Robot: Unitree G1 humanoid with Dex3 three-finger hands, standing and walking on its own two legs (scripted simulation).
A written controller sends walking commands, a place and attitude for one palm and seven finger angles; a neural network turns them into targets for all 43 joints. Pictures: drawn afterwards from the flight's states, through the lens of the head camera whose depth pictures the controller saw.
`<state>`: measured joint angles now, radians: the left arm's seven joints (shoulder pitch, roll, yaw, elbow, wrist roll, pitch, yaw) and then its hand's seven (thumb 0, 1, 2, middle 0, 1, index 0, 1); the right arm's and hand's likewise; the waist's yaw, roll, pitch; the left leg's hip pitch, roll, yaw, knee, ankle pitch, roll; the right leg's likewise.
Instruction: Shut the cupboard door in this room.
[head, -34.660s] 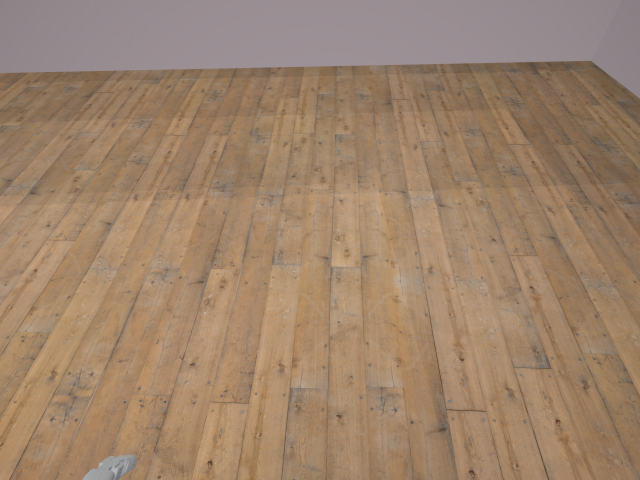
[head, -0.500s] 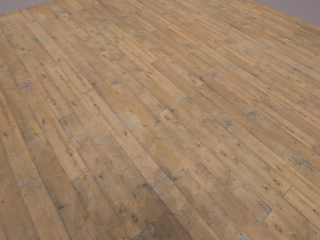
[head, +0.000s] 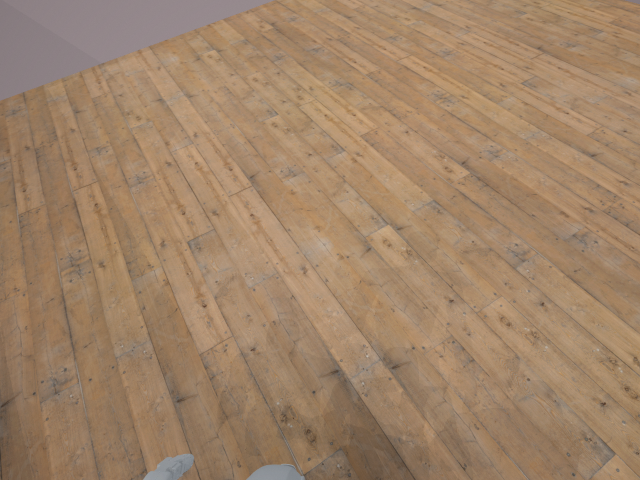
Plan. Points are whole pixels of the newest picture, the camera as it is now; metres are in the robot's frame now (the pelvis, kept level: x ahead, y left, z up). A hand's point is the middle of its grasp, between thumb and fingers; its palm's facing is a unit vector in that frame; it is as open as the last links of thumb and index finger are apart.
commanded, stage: turn or walk to find it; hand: left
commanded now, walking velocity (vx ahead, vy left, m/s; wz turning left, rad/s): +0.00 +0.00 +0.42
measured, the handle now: out of the picture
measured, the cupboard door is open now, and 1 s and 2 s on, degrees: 88 88 88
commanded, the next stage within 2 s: none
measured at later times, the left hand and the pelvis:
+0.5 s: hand out of the picture -0.06 +0.25 -0.18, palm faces +0.28 -0.93 -0.23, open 7.3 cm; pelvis -0.03 +0.04 +0.00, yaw +13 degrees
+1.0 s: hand out of the picture -0.01 +0.20 -0.14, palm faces +0.41 -0.87 -0.28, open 7.3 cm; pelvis -0.04 -0.01 +0.00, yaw +26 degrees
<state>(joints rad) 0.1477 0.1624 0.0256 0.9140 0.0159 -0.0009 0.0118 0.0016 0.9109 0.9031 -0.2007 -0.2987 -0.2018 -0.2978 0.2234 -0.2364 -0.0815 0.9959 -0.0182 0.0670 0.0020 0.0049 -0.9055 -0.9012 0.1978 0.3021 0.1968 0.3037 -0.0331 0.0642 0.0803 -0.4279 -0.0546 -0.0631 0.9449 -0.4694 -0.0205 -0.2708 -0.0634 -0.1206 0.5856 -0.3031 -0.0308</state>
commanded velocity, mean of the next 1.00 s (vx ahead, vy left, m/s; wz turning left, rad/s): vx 0.00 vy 0.00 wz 0.42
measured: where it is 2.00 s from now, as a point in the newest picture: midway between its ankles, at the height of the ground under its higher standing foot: outside the picture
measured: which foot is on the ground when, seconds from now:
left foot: up 0.00-0.36, down 0.38-0.90, up 0.92-1.00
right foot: down 0.00-0.38, up 0.40-0.88, down 0.90-1.00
